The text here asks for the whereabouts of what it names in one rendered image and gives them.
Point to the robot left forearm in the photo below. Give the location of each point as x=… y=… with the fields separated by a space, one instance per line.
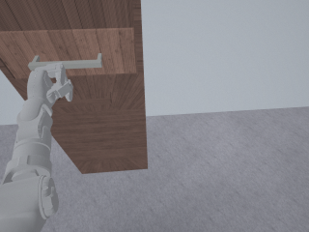
x=32 y=147

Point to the left robot upper arm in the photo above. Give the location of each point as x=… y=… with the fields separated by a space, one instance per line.
x=25 y=205

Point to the handle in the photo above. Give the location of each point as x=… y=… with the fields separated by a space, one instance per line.
x=71 y=64
x=85 y=102

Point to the cabinet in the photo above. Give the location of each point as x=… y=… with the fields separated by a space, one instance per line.
x=97 y=138

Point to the drawer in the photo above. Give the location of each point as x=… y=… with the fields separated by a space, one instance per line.
x=116 y=45

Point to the robot left hand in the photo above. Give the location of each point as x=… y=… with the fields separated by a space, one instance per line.
x=40 y=86

